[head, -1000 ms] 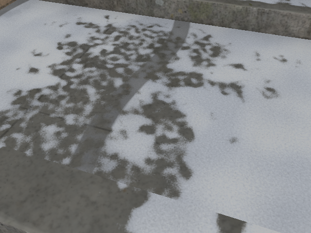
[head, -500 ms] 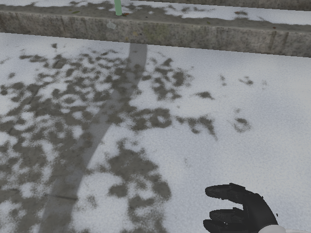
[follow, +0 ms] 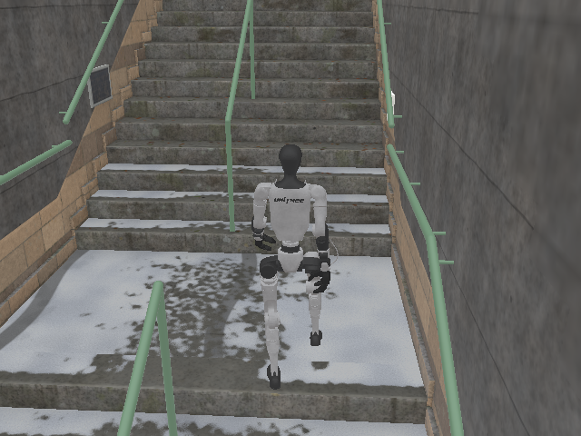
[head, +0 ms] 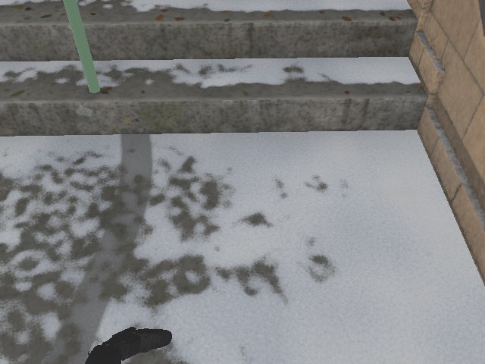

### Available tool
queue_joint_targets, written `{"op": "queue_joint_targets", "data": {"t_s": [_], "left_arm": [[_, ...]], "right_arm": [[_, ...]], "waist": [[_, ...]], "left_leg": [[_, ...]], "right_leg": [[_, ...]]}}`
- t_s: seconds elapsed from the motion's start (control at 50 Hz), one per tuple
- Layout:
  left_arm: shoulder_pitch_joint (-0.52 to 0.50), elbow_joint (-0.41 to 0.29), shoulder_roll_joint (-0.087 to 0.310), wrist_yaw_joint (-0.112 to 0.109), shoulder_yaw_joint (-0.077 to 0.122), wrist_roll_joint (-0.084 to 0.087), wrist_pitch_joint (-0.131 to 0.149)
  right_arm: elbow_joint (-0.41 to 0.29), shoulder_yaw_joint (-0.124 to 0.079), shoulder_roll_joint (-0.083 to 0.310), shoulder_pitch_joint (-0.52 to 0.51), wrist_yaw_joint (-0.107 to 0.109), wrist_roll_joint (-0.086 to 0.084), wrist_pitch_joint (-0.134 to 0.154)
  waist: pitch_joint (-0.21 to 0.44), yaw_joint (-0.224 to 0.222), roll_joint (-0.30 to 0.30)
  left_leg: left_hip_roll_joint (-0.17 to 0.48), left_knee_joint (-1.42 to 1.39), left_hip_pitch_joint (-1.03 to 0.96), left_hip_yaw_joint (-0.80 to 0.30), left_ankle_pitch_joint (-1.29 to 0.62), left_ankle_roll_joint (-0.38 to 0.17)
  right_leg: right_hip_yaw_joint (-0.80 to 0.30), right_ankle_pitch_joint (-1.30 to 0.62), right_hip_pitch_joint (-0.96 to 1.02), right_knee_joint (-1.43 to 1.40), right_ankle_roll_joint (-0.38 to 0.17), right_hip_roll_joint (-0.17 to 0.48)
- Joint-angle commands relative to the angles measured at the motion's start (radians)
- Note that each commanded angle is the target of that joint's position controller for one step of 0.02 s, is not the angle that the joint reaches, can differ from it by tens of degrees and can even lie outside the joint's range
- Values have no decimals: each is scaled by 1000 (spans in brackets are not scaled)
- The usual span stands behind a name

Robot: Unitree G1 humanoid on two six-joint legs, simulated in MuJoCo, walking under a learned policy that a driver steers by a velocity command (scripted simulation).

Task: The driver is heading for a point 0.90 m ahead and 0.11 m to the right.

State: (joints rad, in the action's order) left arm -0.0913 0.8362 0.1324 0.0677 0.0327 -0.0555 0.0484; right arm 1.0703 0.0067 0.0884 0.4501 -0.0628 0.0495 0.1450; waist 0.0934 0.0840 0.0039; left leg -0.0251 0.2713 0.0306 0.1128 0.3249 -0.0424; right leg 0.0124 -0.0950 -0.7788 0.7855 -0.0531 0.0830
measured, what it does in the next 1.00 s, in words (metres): walks ahead: right foot, then left foot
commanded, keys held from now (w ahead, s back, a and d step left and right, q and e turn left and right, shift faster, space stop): w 0.70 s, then w+e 0.30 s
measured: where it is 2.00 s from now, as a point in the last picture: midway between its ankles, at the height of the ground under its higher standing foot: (264, 257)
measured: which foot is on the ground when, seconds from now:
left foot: down 0.00-0.12, up 0.14-0.64, down 0.66-1.00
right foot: up 0.00-0.08, down 0.10-0.66, up 0.68-1.00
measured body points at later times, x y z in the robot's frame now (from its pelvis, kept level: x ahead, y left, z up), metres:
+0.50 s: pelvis +0.26 -0.05 +0.00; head +0.29 -0.05 +0.45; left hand +0.20 +0.18 -0.14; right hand +0.47 -0.28 -0.10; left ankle +0.46 +0.11 -0.67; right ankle +0.19 -0.14 -0.74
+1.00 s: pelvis +0.54 +0.01 +0.01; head +0.55 +0.01 +0.46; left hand +0.72 +0.25 -0.11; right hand +0.53 -0.25 -0.13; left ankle +0.51 +0.09 -0.74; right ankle +0.66 -0.19 -0.65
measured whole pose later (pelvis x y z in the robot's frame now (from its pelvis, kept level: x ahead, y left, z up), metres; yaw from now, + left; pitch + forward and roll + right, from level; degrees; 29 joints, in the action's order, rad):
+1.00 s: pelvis +0.54 +0.01 +0.01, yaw -6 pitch +2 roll +2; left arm 0.11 0.88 0.25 -0.02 0.10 0.02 0.05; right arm 1.00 -0.07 0.20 0.31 0.02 0.02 0.10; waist 0.01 0.05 0.04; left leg -0.04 0.27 0.11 0.17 0.20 -0.06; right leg -0.10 0.02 -0.77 0.98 -0.04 0.11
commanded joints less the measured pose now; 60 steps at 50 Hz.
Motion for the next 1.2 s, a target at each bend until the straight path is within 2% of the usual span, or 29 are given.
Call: {"op": "queue_joint_targets", "data": {"t_s": [0.02,0.08,0.1,0.12,0.14,0.16,0.18,0.2,0.26,0.32,0.34,0.36,0.38,0.42,0.48,0.58,0.62,0.66,0.68,0.7,0.72,0.74,0.76,0.78,0.82,0.92,1.02,1.14,1.2], "left_arm": [[-162,-99,62,-17,31,9,0],[-126,-102,79,-30,54,20,14],[-71,-90,102,-39,66,29,27],[58,-58,144,-52,79,33,41],[221,-15,153,-52,65,31,45],[504,68,183,-73,82,5,39],[597,137,200,-83,98,-14,46],[500,129,223,-93,111,-3,58],[343,111,31,-80,57,17,51],[361,105,7,-69,45,3,59],[327,104,126,-71,52,72,61],[331,103,141,-73,51,77,63],[353,110,147,-76,49,69,63],[397,118,162,-85,49,57,58],[476,137,171,-87,51,68,62],[550,175,184,-96,62,75,38],[521,170,209,-97,72,72,30],[464,150,194,-98,65,71,25],[459,116,169,-97,52,48,30],[574,119,55,-78,20,63,55],[518,132,138,-71,41,91,75],[418,101,181,-72,53,108,80],[353,80,192,-83,57,103,74],[324,70,189,-95,67,87,60],[373,72,149,-97,69,87,28],[267,26,149,-95,72,81,5],[140,-17,139,-68,61,75,5],[-15,-104,123,-33,41,78,-2],[35,-125,158,-20,57,77,-5]], "right_arm": [[19,-35,127,96,8,-18,1],[15,-59,163,52,21,-21,-17],[10,-63,164,42,25,-15,-18],[-12,-62,147,38,34,-13,-14],[-41,-29,60,169,42,-11,-1],[-59,-24,66,71,25,-3,-5],[-96,-56,121,-92,5,-6,-22],[-97,-74,147,-141,8,-11,-23],[-99,-58,45,-138,21,25,-23],[-112,-60,34,-193,14,13,-34],[-180,-100,169,-244,69,-122,-38],[-200,-93,167,-304,89,-116,-39],[-212,-88,151,-334,94,-90,-38],[-231,-79,126,-397,86,-69,-40],[-261,-76,133,-508,69,-75,-49],[-306,-73,158,-631,44,-81,-52],[-295,-87,194,-571,38,-74,-45],[-206,-128,277,-282,45,-61,-43],[-168,-148,367,-77,55,-50,-46],[-156,-143,387,-47,46,-49,-48],[-176,-125,312,-74,52,-48,-53],[-199,-114,266,-173,60,-51,-53],[-216,-103,239,-262,59,-47,-47],[-213,-96,209,-305,55,-37,-38],[-187,-89,179,-305,50,-25,-29],[-153,-102,238,-239,77,-27,-25],[-146,-104,259,-197,93,-35,-30],[-118,-119,291,-98,97,-51,-64],[-140,-131,334,-142,102,-66,-78]], "waist": [[-124,-25,-89],[-85,-72,-88],[-27,-94,-88],[114,-114,-62],[337,-110,134],[337,-234,218],[170,-273,145],[6,-227,101],[-25,-101,19],[-31,-84,22],[-75,-32,2],[-85,-45,0],[-101,-52,0],[-115,-73,41],[-127,-112,48],[-166,-144,51],[-119,-99,76],[36,31,71],[201,79,-70],[326,7,-331],[288,35,-231],[152,24,-164],[78,-17,-53],[22,-50,-30],[-10,-98,-71],[-81,-96,-43],[-107,-59,-45],[-175,0,-47],[-119,-57,-109]], "left_leg": [[299,-42,-195,-153,-703,-184],[305,41,-233,-125,-914,-159],[260,110,-168,-90,-1005,-121],[196,238,-43,-54,-928,-65],[79,472,313,-44,-598,13],[-54,688,554,-86,116,51],[-18,897,709,-190,161,3],[46,999,750,-215,72,-35],[127,995,633,-221,-78,-82],[133,964,703,-188,-99,-56],[172,921,754,-182,-108,-17],[187,861,780,-182,-143,6],[194,789,780,-175,-201,19],[173,634,723,-145,-325,23],[127,445,627,-107,-436,13],[105,295,678,-102,-336,-21],[61,255,539,-67,-253,-51],[34,261,137,-59,-285,-102],[249,285,-198,-322,-348,-162],[432,122,-474,-784,-192,-318],[402,66,-435,-794,-80,-275],[380,54,-287,-623,-102,-227],[354,22,-107,-503,-180,-199],[324,-15,33,-421,-229,-183],[287,-70,157,-324,-228,-161],[283,-126,158,-163,-362,-145],[259,-135,87,-26,-402,-101],[325,-58,-131,40,-510,-96],[327,105,-140,93,-938,-70]], "right_leg": [[22,138,-27,-203,-4,-17],[66,175,185,-329,-46,-66],[79,99,370,-313,-84,-89],[45,-20,666,-213,-147,-62],[-189,-16,1152,-206,-299,105],[-496,52,1330,-416,-361,252],[-511,224,1231,-513,-264,226],[-417,264,1020,-533,-205,206],[-259,73,705,-593,-209,179],[-174,10,669,-638,-225,146],[-186,35,662,-639,-188,164],[-190,45,627,-650,-183,176],[-170,46,598,-652,-178,168],[-104,24,546,-656,-159,121],[-57,37,565,-665,-137,89],[-69,-38,809,-572,-127,158],[-58,-269,838,-473,-108,160],[-4,-422,728,-164,-63,86],[44,-39,479,186,-25,6],[-45,638,120,489,27,-154],[-159,632,9,619,15,-109],[-131,540,-46,636,8,-61],[-104,443,6,592,6,-3],[-100,396,59,538,3,27],[-118,362,142,487,-10,58],[-156,182,16,311,9,54],[-87,0,31,61,14,35],[11,146,-27,-92,-13,11],[109,306,158,-127,-59,-70]]}}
